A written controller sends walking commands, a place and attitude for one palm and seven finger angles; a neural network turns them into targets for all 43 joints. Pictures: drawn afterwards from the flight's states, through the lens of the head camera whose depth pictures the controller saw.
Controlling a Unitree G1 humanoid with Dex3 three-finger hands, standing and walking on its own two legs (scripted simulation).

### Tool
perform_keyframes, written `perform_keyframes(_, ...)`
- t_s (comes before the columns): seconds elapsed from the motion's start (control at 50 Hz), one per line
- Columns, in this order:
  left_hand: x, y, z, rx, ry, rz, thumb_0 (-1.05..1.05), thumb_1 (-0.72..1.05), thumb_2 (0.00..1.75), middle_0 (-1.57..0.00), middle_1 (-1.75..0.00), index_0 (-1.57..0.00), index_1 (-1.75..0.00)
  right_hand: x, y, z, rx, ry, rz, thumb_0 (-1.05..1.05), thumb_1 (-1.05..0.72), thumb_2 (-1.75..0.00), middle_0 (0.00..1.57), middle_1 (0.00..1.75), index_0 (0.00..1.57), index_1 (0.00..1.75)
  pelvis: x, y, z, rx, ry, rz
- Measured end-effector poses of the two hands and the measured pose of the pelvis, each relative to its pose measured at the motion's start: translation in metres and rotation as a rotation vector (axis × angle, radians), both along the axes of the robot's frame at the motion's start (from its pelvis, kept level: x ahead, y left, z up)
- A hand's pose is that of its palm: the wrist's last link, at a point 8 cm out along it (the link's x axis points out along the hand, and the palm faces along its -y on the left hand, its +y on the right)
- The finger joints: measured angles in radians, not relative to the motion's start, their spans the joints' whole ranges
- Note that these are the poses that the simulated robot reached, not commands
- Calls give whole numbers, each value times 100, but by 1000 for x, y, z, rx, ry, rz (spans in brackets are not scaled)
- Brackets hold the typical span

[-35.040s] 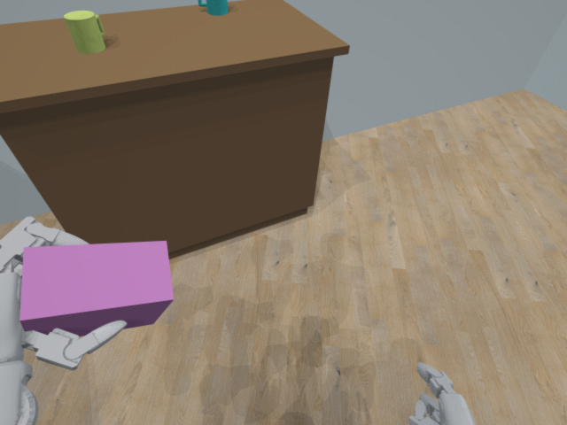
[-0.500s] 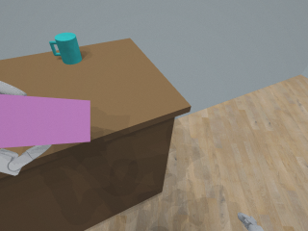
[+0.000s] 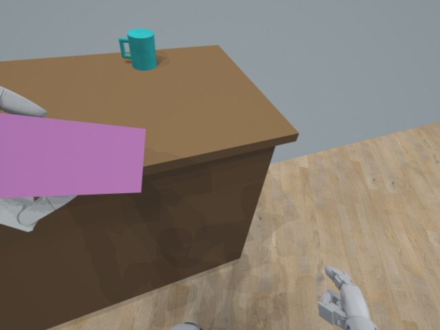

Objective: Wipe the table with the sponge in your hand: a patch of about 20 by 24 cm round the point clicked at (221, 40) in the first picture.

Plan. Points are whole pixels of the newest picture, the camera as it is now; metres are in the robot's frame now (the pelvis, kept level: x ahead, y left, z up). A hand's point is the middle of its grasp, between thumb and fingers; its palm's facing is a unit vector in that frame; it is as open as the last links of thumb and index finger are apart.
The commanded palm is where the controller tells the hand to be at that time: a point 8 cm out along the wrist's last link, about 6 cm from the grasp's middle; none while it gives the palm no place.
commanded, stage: step back with the hand held close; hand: left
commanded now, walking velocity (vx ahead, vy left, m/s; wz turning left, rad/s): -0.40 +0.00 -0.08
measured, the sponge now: (87, 153) +0.23 +0.19 +0.27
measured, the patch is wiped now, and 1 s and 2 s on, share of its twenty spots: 0.95 0.95 0.95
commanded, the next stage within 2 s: stop stepping back and stand still in 0.16 s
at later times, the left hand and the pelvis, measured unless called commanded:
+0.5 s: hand out of the picture +0.10 +0.29 +0.29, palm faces +0.38 -0.89 -0.24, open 10.6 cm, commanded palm +0.05 +0.34 +0.30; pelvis -0.13 +0.07 +0.03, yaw -4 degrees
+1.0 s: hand out of the picture +0.01 +0.34 +0.29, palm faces +0.46 -0.85 -0.26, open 10.6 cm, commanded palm -0.02 +0.39 +0.30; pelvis -0.19 +0.12 +0.01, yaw -3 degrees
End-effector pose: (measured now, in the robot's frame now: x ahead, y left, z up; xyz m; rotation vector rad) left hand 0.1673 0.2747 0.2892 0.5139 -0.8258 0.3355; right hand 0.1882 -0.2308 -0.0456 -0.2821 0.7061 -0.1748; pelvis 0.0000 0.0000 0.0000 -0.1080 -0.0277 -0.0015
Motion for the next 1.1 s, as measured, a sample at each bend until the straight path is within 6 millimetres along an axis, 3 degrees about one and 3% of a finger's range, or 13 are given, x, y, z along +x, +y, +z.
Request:
perform_keyframes(0.1,-21,30,8,-63,13,85,-1,-54,102,-67,-128,-71,-128,-34,18,-1,40,38,30,1,-90,-90,20,30,20,30,-24,7,10,-1,26,42)
perform_keyframes(0.22,-60,25,-1,-43,1,-10,-1,-53,102,-67,-129,-70,-128,-74,41,-15,41,102,42,1,-90,-90,21,30,20,30,-50,30,4,43,25,-17)
perform_keyframes(0.3,-65,45,-2,-42,-36,-47,-1,-54,102,-67,-128,-71,-128,-99,57,-16,11,111,14,1,-90,-90,21,30,21,30,-75,48,0,51,27,-13)
perform_keyframes(0.38,-67,68,-1,-98,42,-20,-1,-54,102,-67,-128,-71,-128,-129,77,-3,76,47,-19,1,-90,-90,21,30,20,30,-104,60,12,44,12,-43)
perform_keyframes(0.46,-90,68,1,-144,126,-36,-1,-54,102,-67,-129,-70,-128,-162,90,13,129,-1,-36,1,-90,-90,21,30,21,30,-120,69,27,30,17,-75)
perform_keyframes(0.52,-115,62,5,-124,153,-61,-1,-54,102,-67,-129,-70,-128,-182,93,15,128,-8,-33,1,-90,-90,21,30,21,30,-133,73,30,40,28,-67)
perform_keyframes(0.6,-151,60,12,-29,56,-76,-1,-54,102,-67,-129,-70,-128,-203,87,-7,91,14,-22,1,-90,-90,21,30,21,30,-161,83,11,79,30,-103)
perform_keyframes(0.7,-158,97,19,-157,-39,-40,-1,-54,102,-68,-128,-71,-128,-240,83,-12,48,75,-96,1,-90,-90,21,30,21,30,-171,97,11,86,-3,-67)
perform_keyframes(0.8,-157,119,1,-199,22,-2,-1,-54,102,-67,-129,-70,-128,-261,87,-21,30,36,-154,1,-90,-90,21,30,20,30,-184,117,1,81,-11,-53)
perform_keyframes(0.92,-178,108,-9,-116,134,17,-1,-54,102,-67,-129,-70,-129,-276,112,-31,103,58,-102,1,-90,-90,20,30,20,30,-194,117,5,78,-7,-37)
perform_keyframes(1.02,-197,113,4,-82,47,15,-1,-54,102,-67,-129,-71,-128,-275,126,-36,101,125,-45,1,-90,-90,21,30,20,30,-194,122,7,93,-14,-41)
perform_keyframes(1.1,-192,129,11,-92,-22,57,-1,-54,102,-68,-128,-71,-128,-260,132,-39,96,87,-41,1,-90,-90,21,30,21,30,-195,129,1,91,-24,-37)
